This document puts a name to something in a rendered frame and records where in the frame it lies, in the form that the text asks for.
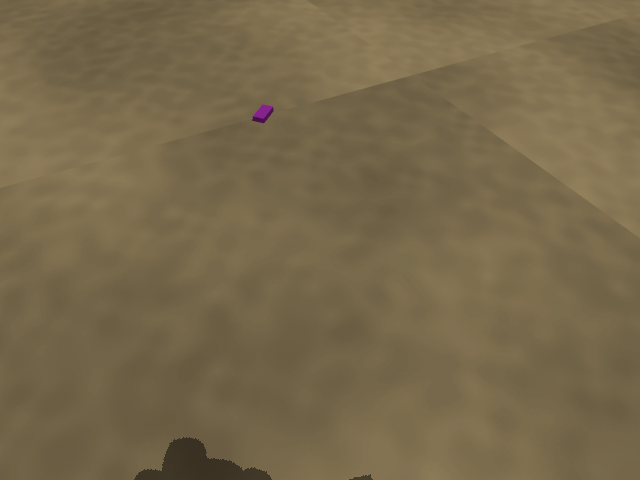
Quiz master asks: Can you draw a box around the small box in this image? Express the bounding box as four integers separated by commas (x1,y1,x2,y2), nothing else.
253,105,273,123

